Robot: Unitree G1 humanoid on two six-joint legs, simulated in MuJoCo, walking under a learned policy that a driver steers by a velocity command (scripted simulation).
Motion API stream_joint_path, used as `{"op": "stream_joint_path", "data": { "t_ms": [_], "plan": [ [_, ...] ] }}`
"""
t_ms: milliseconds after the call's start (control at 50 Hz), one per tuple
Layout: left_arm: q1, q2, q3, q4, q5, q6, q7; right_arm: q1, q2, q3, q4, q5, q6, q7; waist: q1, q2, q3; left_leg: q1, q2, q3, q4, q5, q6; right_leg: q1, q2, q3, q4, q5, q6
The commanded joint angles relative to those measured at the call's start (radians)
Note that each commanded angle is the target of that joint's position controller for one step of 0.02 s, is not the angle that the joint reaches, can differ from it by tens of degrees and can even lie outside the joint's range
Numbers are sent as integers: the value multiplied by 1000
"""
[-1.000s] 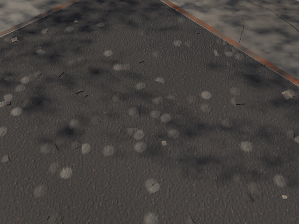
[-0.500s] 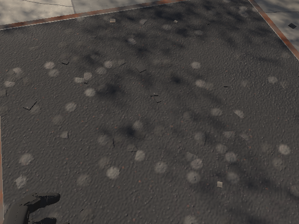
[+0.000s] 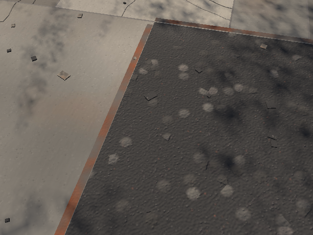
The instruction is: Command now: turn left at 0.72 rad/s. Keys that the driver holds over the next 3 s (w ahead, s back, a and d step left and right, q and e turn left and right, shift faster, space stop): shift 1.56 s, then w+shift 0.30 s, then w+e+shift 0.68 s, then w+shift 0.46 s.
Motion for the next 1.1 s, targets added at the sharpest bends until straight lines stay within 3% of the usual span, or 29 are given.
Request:
{"op": "stream_joint_path", "data": {
  "t_ms": [20, 100, 120, 140, 160, 180, 200, 220, 240, 260, 300, 360, 420, 460, 480, 500, 520, 540, 560, 580, 640, 780, 1100],
  "plan": [
    [-4, 227, 61, -53, -9, -4, -16, -74, -44, -1, -107, -9, -23, 2, 28, -185, -163, 33, -10, 49, -146, -34, 8, 170, -252, 140, -88, 382, -214],
    [-10, 233, 61, -35, -49, -13, -37, -29, -52, -8, -76, -7, -12, 7, -10, -213, -173, 202, -56, 76, -433, 43, 64, 165, -267, 117, -8, 404, -177],
    [-18, 220, 55, -30, -61, -14, -36, 17, -54, -13, -54, -8, -11, 8, -40, -203, -180, 304, -74, 88, -583, 150, 96, 131, -252, 95, 47, 386, -144],
    [38, 174, 40, -4, -61, -20, -39, 47, -86, -23, -38, -9, -12, 4, -43, -139, -194, 455, -69, 50, -687, 295, 130, 41, -214, 47, 131, 299, -78],
    [60, 101, 12, -20, -9, -26, -45, 79, -165, -40, -44, -11, -15, -10, -28, 91, -243, 665, 133, -205, -664, 663, 190, -178, -129, -28, 354, -71, 18],
    [34, 89, 2, -60, 9, -30, -44, 37, -223, -42, -62, -43, -26, -12, -27, 279, -261, 648, 349, -418, -630, 835, 406, -390, -29, 2, 551, -464, 81],
    [-27, 170, 27, -53, -9, -23, -33, 59, -153, -28, -56, -56, -45, -3, -100, 144, -285, 583, 324, -372, -650, 776, 451, -383, -43, 108, 696, -466, 92],
    [-29, 169, 31, -51, -30, -16, -30, 24, -126, -14, -31, -55, -59, 0, -68, 130, -231, 529, 253, -281, -656, 702, 400, -381, -49, 132, 725, -409, 84],
    [3, 156, 31, -27, -30, -8, -21, -30, -114, -12, -24, -43, -67, -3, -39, 108, -203, 498, 195, -223, -662, 615, 347, -374, -55, 142, 703, -341, 84],
    [17, 164, 34, -18, -18, 0, -14, -70, -95, -4, -21, -29, -70, -5, -26, 114, -178, 461, 176, -194, -665, 630, 327, -357, -51, 142, 694, -278, 94],
    [60, 146, 30, -4, -15, 5, -14, -106, -63, 12, -10, -35, -72, -12, 7, 115, -184, 394, 140, -140, -670, 679, 321, -262, -31, 130, 675, -191, 108],
    [46, 96, 7, -8, -19, 6, -17, -116, -42, 18, 13, -37, -73, -13, -6, 114, -175, 386, 118, -122, -661, 602, 313, -179, -30, 127, 468, -166, 105],
    [21, 102, 0, -24, -19, 7, -21, -88, -56, 15, 50, -37, -69, -6, -34, 123, -160, 378, 143, -180, -656, 513, 335, -110, -19, 121, 322, -191, 89],
    [51, 96, -3, -13, -18, 4, -25, -109, -36, 27, 68, -27, -70, -3, -6, 108, -146, 341, 127, -194, -641, 419, 312, -20, -8, 110, 155, -86, 68],
    [71, 87, -8, -6, -6, -1, -28, -99, -14, 36, 86, -21, -73, -1, 16, 79, -137, 305, 100, -185, -638, 333, 270, 64, -8, 114, 11, 69, 50],
    [82, 120, -6, -6, 9, -6, -26, -60, 9, 45, 103, -33, -81, 0, -1, 21, -151, 265, 52, -167, -615, 227, 212, 151, -63, 185, -4, 240, 30],
    [66, 196, 8, -14, 6, -6, -21, -6, 0, 41, 112, -49, -89, 6, -63, -120, -145, 244, -21, -104, -583, 117, 162, 155, -131, 227, 35, 341, -16],
    [21, 154, 0, -5, -6, -10, -27, -8, 11, 43, 122, -54, -86, 1, -71, -193, -143, 336, -56, -54, -600, 89, 121, 23, -130, 236, 12, 125, -63],
    [-2, 112, -10, -18, -5, -15, -33, -60, -27, 35, 130, -51, -80, -4, -38, -152, -98, 356, -57, -53, -587, 113, 109, -26, -96, 220, -6, 12, -50],
    [4, 104, -13, -9, 1, -21, -33, -84, -28, 31, 130, -44, -74, -10, -27, -138, -93, 362, -56, -50, -575, 139, 115, -39, -80, 204, -7, -19, -28],
    [32, 95, -22, 8, -4, -41, -30, -66, -8, 31, 151, -41, -59, -18, -20, -108, -89, 360, -47, -66, -582, 208, 126, -19, -58, 174, 15, 16, -2],
    [41, 87, -30, 32, -8, -39, -19, -29, 6, 25, 225, -33, -65, -25, -13, -43, -96, 369, -46, -63, -583, 283, 113, 15, -43, 158, 35, 66, -9],
    [60, 80, -36, 152, -13, -40, -21, -3, -6, 18, 400, -27, -55, -47, -21, -43, -75, 422, -42, -52, -608, 333, 96, 32, -22, 145, 1, 119, -15]
  ]
}}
